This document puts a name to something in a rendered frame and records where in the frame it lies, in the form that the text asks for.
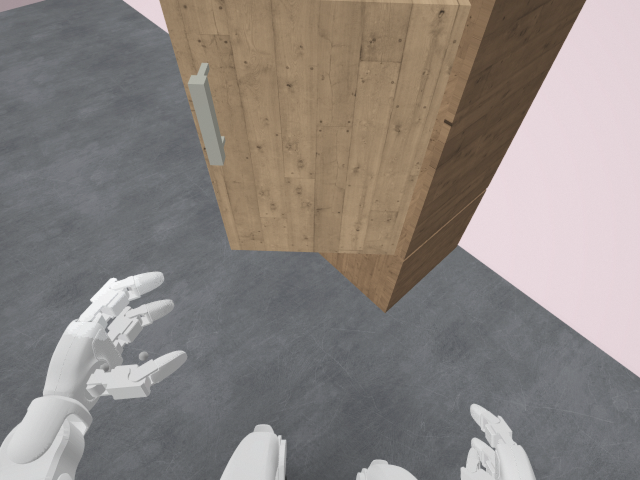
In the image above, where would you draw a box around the left robot forearm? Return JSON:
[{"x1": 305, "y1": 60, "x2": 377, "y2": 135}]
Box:
[{"x1": 0, "y1": 395, "x2": 93, "y2": 480}]

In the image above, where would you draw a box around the left robot thigh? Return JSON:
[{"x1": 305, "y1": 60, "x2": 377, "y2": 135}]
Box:
[{"x1": 220, "y1": 432, "x2": 287, "y2": 480}]

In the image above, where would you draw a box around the cupboard door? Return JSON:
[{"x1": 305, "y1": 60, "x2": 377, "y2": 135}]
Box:
[{"x1": 159, "y1": 0, "x2": 471, "y2": 255}]

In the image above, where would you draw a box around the robot left shin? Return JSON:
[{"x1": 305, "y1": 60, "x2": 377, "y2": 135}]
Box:
[{"x1": 254, "y1": 424, "x2": 275, "y2": 434}]

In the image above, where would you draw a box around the robot right hand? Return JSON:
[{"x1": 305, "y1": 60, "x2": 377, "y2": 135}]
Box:
[{"x1": 461, "y1": 404, "x2": 536, "y2": 480}]

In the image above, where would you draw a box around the robot left hand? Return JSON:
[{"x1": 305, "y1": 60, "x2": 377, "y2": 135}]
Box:
[{"x1": 43, "y1": 272, "x2": 187, "y2": 411}]

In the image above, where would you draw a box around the handle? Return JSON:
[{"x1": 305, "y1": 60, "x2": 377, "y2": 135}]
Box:
[{"x1": 188, "y1": 63, "x2": 226, "y2": 166}]

